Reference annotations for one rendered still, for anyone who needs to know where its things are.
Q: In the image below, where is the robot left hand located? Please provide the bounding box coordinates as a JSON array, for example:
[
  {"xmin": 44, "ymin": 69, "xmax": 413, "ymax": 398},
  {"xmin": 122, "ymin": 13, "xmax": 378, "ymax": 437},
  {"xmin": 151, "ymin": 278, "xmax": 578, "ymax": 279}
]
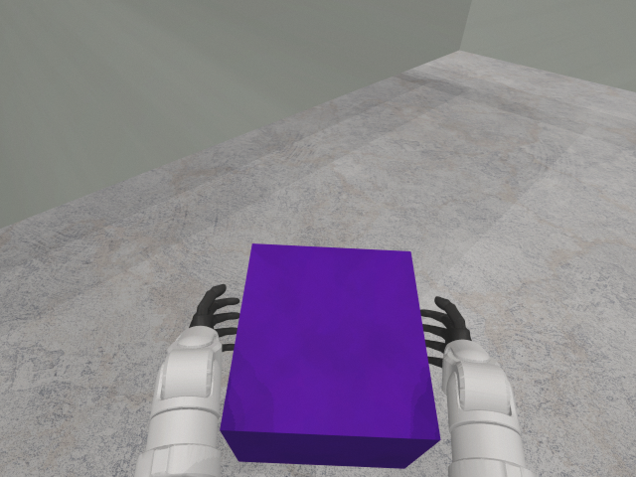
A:
[{"xmin": 189, "ymin": 284, "xmax": 239, "ymax": 352}]

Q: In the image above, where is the right robot forearm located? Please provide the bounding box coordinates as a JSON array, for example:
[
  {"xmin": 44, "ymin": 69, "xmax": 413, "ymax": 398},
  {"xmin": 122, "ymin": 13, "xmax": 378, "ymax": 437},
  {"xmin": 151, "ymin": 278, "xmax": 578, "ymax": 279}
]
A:
[{"xmin": 441, "ymin": 340, "xmax": 536, "ymax": 477}]

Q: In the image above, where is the left robot forearm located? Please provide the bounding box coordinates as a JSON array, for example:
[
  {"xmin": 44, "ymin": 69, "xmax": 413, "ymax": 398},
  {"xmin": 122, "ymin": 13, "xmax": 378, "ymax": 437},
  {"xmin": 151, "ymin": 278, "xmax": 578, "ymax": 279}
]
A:
[{"xmin": 134, "ymin": 326, "xmax": 222, "ymax": 477}]

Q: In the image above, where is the robot right hand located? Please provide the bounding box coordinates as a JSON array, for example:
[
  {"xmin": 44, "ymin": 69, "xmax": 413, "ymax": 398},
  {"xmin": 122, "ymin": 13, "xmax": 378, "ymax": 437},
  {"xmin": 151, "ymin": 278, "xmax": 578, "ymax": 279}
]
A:
[{"xmin": 420, "ymin": 296, "xmax": 472, "ymax": 368}]

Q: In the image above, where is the carton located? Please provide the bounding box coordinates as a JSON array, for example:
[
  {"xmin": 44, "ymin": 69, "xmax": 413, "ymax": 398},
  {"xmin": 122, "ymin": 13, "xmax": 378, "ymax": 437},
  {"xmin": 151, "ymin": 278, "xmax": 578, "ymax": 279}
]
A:
[{"xmin": 220, "ymin": 243, "xmax": 441, "ymax": 469}]

